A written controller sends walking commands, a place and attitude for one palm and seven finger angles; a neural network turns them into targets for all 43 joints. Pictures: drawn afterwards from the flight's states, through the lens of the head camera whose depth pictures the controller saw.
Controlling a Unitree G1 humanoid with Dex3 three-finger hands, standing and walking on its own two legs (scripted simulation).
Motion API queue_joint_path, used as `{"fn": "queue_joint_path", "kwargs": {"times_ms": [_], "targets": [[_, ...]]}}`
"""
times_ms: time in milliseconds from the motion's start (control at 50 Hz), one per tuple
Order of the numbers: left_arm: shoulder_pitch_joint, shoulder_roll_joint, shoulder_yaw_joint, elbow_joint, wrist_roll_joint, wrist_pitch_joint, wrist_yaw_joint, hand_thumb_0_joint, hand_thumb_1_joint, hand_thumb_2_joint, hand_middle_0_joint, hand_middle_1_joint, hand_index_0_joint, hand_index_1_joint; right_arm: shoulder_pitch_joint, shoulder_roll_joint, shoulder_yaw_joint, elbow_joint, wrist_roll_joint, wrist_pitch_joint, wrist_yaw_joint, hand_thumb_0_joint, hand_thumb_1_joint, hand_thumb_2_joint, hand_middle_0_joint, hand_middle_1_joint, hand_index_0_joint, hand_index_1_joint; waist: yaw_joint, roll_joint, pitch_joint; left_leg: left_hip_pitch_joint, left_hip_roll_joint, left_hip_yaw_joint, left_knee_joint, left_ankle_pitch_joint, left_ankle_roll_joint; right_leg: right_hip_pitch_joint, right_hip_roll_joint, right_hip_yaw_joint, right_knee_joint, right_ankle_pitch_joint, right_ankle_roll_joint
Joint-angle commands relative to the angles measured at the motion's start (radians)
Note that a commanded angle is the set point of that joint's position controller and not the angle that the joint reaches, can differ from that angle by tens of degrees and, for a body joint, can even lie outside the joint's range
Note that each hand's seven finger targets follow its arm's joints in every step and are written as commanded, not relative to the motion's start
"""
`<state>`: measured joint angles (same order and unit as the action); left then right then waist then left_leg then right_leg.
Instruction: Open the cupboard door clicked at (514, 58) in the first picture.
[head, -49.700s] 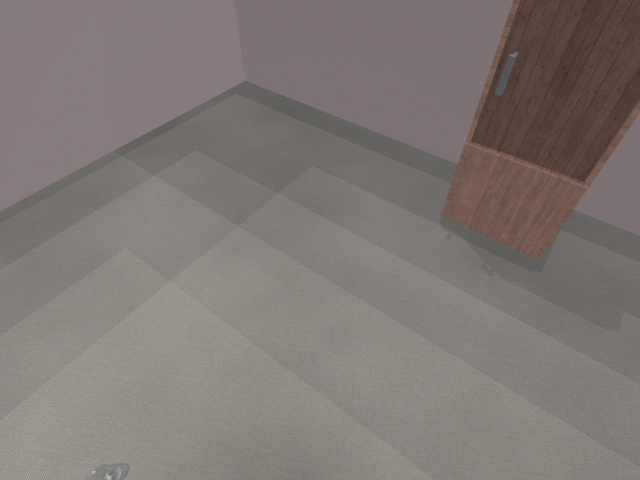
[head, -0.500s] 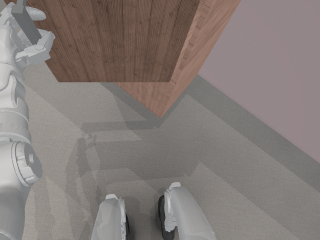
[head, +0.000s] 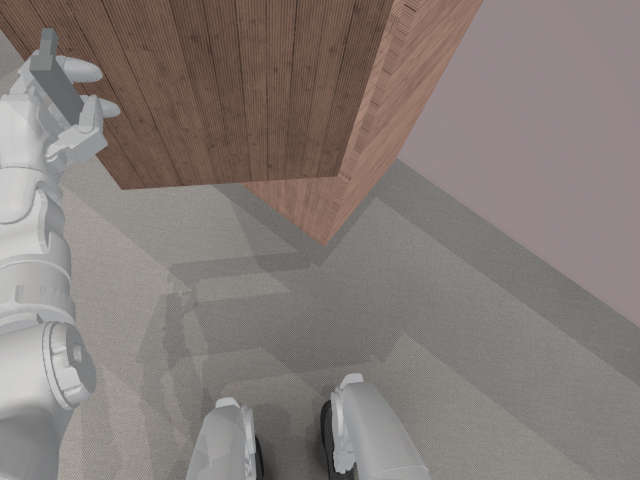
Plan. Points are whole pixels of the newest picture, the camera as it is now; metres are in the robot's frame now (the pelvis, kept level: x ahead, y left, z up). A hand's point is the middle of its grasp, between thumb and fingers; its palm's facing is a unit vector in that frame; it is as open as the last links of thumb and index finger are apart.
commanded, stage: pull the door open along its arc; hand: left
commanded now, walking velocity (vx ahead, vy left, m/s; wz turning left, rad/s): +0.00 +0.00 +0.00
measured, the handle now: (72, 91) +0.56 +0.24 +0.04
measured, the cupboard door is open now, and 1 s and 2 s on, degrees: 45 89 89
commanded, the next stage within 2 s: open thumb and fingers to let go in 0.68 s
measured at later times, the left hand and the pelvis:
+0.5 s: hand (163, 255) +0.36 +0.13 +0.04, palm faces +0.41 -0.91 +0.02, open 5.6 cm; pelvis +0.01 -0.01 +0.02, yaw +3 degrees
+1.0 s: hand (240, 318) +0.30 +0.06 +0.04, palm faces +0.43 -0.90 -0.03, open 6.6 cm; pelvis +0.00 -0.05 +0.01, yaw +6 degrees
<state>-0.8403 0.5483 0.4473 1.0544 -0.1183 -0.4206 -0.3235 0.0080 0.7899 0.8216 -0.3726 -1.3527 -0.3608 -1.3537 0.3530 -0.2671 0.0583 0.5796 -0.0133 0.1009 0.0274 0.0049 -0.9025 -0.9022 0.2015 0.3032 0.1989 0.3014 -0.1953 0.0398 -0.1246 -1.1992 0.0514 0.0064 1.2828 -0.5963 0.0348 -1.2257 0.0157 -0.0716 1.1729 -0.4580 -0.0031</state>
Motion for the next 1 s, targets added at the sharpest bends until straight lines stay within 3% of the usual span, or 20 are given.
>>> {"fn": "queue_joint_path", "kwargs": {"times_ms": [0, 40, 120, 140, 160, 180, 240, 280, 340, 380, 460, 540, 600, 640, 680, 740, 760, 820, 860, 980], "targets": [[-0.088, 0.191, 0.009, -0.294, -0.05, -0.057, -0.018, 0.0, 0.9, 0.9, -0.4, -1.35, -0.4, -1.35, 0.156, -0.178, -0.086, -0.08, 0.016, -0.021, -0.009, 0.0, -0.9, -0.9, 0.2, 0.3, 0.2, 0.3, 0.076, 0.113, -0.608, 0.384, -0.032, -0.055, -0.171, 0.59, -0.013, 0.463, 0.026, 0.033, -0.105, 0.44, -0.022], [0.0, 0.12, -0.026, -0.323, -0.069, -0.048, -0.012, 0.0, 0.9, 0.9, -0.4, -1.35, -0.4, -1.35, 0.14, -0.171, -0.092, -0.089, 0.022, -0.025, -0.005, 0.0, -0.9, -0.9, 0.2, 0.3, 0.2, 0.3, 0.075, 0.058, -0.556, 0.369, -0.034, -0.047, -0.186, 0.566, -0.011, 0.471, 0.027, 0.03, -0.122, 0.433, -0.018], [0.121, 0.006, -0.097, -0.422, -0.088, -0.059, 0.011, 0.0, 0.9, 0.9, -0.4, -1.35, -0.4, -1.35, 0.106, -0.161, -0.103, -0.099, 0.029, -0.038, -0.004, 0.0, -0.9, -0.9, 0.2, 0.3, 0.2, 0.3, 0.09, 0.047, -0.516, 0.392, -0.035, -0.039, -0.208, 0.564, -0.018, 0.464, 0.019, 0.023, -0.128, 0.413, -0.017], [0.131, -0.04, 0.019, -0.468, -0.155, -0.063, 0.156, 0.0, 0.9, 0.9, -0.4, -1.35, -0.4, -1.35, 0.079, -0.138, -0.107, -0.11, 0.017, -0.052, -0.005, 0.0, -0.9, -0.9, 0.2, 0.3, 0.2, 0.3, 0.144, 0.056, -0.483, 0.368, -0.037, -0.031, -0.216, 0.553, -0.029, 0.45, 0.017, 0.01, -0.129, 0.394, -0.015], [0.206, -0.136, -0.065, -0.476, -0.132, -0.062, 0.234, 0.0, 0.9, 0.9, -0.4, -1.35, -0.4, -1.35, 0.07, -0.133, -0.107, -0.109, 0.012, -0.062, 0.005, 0.0, -0.9, -0.9, 0.2, 0.3, 0.2, 0.3, 0.134, 0.043, -0.48, 0.381, -0.035, -0.034, -0.226, 0.552, -0.039, 0.444, 0.018, 0.004, -0.127, 0.371, -0.013], [0.224, -0.184, -0.083, -0.52, -0.124, -0.072, 0.304, 0.0, 0.9, 0.9, -0.4, -1.35, -0.4, -1.35, 0.062, -0.126, -0.109, -0.109, 0.006, -0.074, 0.011, 0.0, -0.9, -0.9, 0.2, 0.3, 0.2, 0.3, 0.133, 0.036, -0.47, 0.392, -0.031, -0.036, -0.227, 0.578, -0.045, 0.43, 0.018, -0.003, -0.124, 0.372, -0.016], [0.311, -0.281, -0.148, -0.611, -0.03, -0.1, 0.512, 0.0, 0.9, 0.9, -0.4, -1.35, -0.4, -1.35, 0.048, -0.111, -0.117, -0.096, -0.024, -0.078, 0.034, 0.0, -0.9, -0.9, 0.2, 0.3, 0.2, 0.3, 0.151, 0.052, -0.477, 0.412, -0.027, -0.027, -0.226, 0.631, -0.065, 0.436, 0.012, 0.0, -0.1, 0.399, -0.022], [0.348, -0.346, -0.238, -0.683, 0.044, -0.112, 0.596, 0.0, 0.9, 0.9, -0.4, -1.35, -0.4, -1.35, 0.036, -0.105, -0.122, -0.104, -0.038, -0.076, 0.045, 0.0, -0.9, -0.9, 0.2, 0.3, 0.2, 0.3, 0.145, 0.038, -0.478, 0.435, -0.025, -0.028, -0.222, 0.655, -0.064, 0.441, 0.012, 0.0, -0.099, 0.414, -0.026], [0.451, -0.455, -0.36, -0.769, 0.119, -0.123, 0.671, 0.0, 0.9, 0.9, -0.4, -1.35, -0.4, -1.35, 0.001, -0.088, -0.131, -0.113, -0.046, -0.073, 0.051, 0.0, -0.9, -0.9, 0.2, 0.3, 0.2, 0.3, 0.156, 0.016, -0.496, 0.479, -0.024, -0.029, -0.231, 0.663, -0.064, 0.471, 0.008, 0.0, -0.108, 0.428, -0.028], [0.479, -0.503, -0.418, -0.826, 0.139, -0.126, 0.707, 0.0, 0.9, 0.9, -0.4, -1.35, -0.4, -1.35, -0.024, -0.081, -0.131, -0.124, -0.049, -0.078, 0.046, 0.0, -0.9, -0.9, 0.2, 0.3, 0.2, 0.3, 0.148, -0.03, -0.479, 0.463, -0.029, -0.035, -0.238, 0.623, -0.056, 0.497, 0.006, -0.001, -0.117, 0.425, -0.029], [0.557, -0.613, -0.53, -0.88, 0.177, -0.135, 0.782, 0.0, 0.9, 0.9, -0.4, -1.35, -0.4, -1.35, -0.096, -0.054, -0.127, -0.125, -0.055, -0.1, 0.035, 0.0, -0.9, -0.9, 0.2, 0.3, 0.2, 0.3, 0.153, -0.051, -0.43, 0.438, -0.043, -0.031, -0.254, 0.495, -0.049, 0.507, -0.003, -0.004, -0.129, 0.373, -0.03], [0.688, -0.649, -0.603, -0.91, 0.234, -0.141, 0.832, 0.0, 0.9, 0.9, -0.4, -1.35, -0.4, -1.35, -0.14, -0.037, -0.121, -0.129, -0.063, -0.128, 0.027, 0.0, -0.9, -0.9, 0.2, 0.3, 0.2, 0.3, 0.163, -0.086, -0.389, 0.397, -0.056, -0.027, -0.255, 0.409, -0.041, 0.523, -0.014, 0.005, -0.142, 0.343, -0.034], [0.781, -0.681, -0.663, -0.973, 0.272, -0.138, 0.846, 0.0, 0.9, 0.9, -0.4, -1.35, -0.4, -1.35, -0.17, -0.019, -0.113, -0.144, -0.066, -0.148, 0.022, 0.0, -0.9, -0.9, 0.2, 0.3, 0.2, 0.3, 0.18, -0.061, -0.392, 0.394, -0.064, -0.023, -0.254, 0.385, -0.039, 0.533, -0.019, 0.013, -0.143, 0.328, -0.04], [0.859, -0.72, -0.707, -0.991, 0.274, -0.125, 0.847, 0.0, 0.9, 0.9, -0.4, -1.35, -0.4, -1.35, -0.189, -0.007, -0.103, -0.153, -0.065, -0.167, 0.019, 0.0, -0.9, -0.9, 0.2, 0.3, 0.2, 0.3, 0.178, -0.084, -0.36, 0.374, -0.071, -0.021, -0.253, 0.354, -0.035, 0.54, -0.022, 0.014, -0.156, 0.315, -0.039], [0.955, -0.7, -0.693, -1.023, 0.28, -0.113, 0.851, 0.0, 0.9, 0.9, -0.4, -1.35, -0.4, -1.35, -0.199, -0.002, -0.1, -0.164, -0.066, -0.182, 0.013, 0.0, -0.9, -0.9, 0.2, 0.3, 0.2, 0.3, 0.192, -0.107, -0.359, 0.358, -0.075, -0.024, -0.25, 0.351, -0.034, 0.561, -0.022, 0.021, -0.157, 0.319, -0.04], [0.841, -0.701, -0.702, -1.042, 0.293, -0.108, 0.878, 0.0, 0.9, 0.9, -0.4, -1.35, -0.4, -1.35, -0.217, 0.003, -0.093, -0.146, -0.071, -0.194, 0.0, 0.0, -0.9, -0.9, 0.2, 0.3, 0.2, 0.3, 0.172, -0.084, -0.327, 0.335, -0.078, -0.027, -0.227, 0.298, -0.036, 0.51, -0.031, 0.034, -0.155, 0.266, -0.035], [0.743, -0.684, -0.683, -1.011, 0.292, -0.108, 0.892, 0.0, 0.9, 0.9, -0.4, -1.35, -0.4, -1.35, -0.221, 0.002, -0.089, -0.129, -0.073, -0.198, -0.006, 0.0, -0.9, -0.9, 0.2, 0.3, 0.2, 0.3, 0.152, -0.088, -0.303, 0.319, -0.079, -0.031, -0.212, 0.268, -0.033, 0.476, -0.034, 0.043, -0.162, 0.235, -0.03], [0.739, -0.653, -0.624, -0.956, 0.282, -0.118, 0.904, 0.0, 0.69, 0.81, -0.385, -1.327, -0.385, -1.327, -0.225, 0.004, -0.094, -0.114, -0.076, -0.204, -0.02, 0.0, -0.9, -0.9, 0.2, 0.3, 0.2, 0.3, 0.168, -0.13, -0.332, 0.289, -0.088, -0.026, -0.2, 0.242, -0.033, 0.513, -0.042, 0.069, -0.175, 0.207, -0.024], [0.76, -0.66, -0.626, -0.965, 0.268, -0.12, 0.891, 0.0, 0.55, 0.75, -0.375, -1.313, -0.375, -1.313, -0.221, 0.005, -0.097, -0.119, -0.074, -0.207, -0.019, 0.0, -0.9, -0.9, 0.2, 0.3, 0.2, 0.3, 0.181, -0.114, -0.37, 0.291, -0.092, -0.017, -0.202, 0.253, -0.033, 0.556, -0.047, 0.082, -0.18, 0.235, -0.022], [0.791, -0.631, -0.606, -0.981, 0.229, -0.118, 0.85, 0.0, 0.13, 0.57, -0.345, -1.268, -0.345, -1.268, -0.211, -0.001, -0.101, -0.129, -0.066, -0.209, -0.024, 0.0, -0.9, -0.9, 0.2, 0.3, 0.2, 0.3, 0.181, -0.153, -0.386, 0.253, -0.093, -0.018, -0.193, 0.254, -0.033, 0.633, -0.065, 0.125, -0.203, 0.285, -0.012]]}}
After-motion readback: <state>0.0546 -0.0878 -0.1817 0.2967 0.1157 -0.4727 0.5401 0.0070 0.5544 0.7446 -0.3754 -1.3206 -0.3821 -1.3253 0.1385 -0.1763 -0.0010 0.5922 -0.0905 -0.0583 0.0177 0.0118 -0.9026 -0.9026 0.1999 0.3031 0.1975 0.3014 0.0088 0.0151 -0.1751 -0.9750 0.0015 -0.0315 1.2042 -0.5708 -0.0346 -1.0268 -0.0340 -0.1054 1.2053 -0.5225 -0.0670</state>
